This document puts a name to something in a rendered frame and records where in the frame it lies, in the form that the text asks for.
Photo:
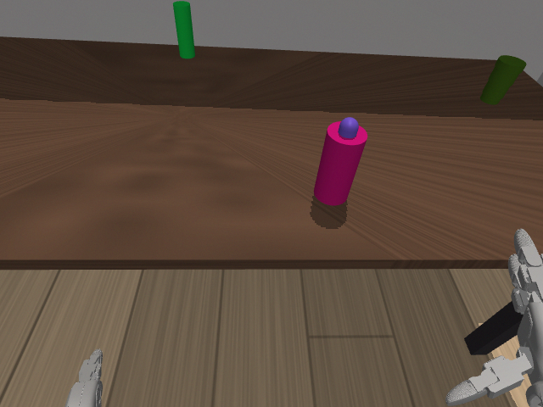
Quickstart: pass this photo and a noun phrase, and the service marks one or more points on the left robot hand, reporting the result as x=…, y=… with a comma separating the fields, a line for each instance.
x=88, y=391

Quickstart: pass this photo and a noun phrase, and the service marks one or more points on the right robot hand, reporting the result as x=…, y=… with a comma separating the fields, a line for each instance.
x=501, y=375

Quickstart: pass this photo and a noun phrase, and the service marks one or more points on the right robot arm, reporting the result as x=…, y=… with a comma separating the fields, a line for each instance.
x=534, y=395

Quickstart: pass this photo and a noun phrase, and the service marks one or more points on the table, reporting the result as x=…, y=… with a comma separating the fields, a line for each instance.
x=125, y=156

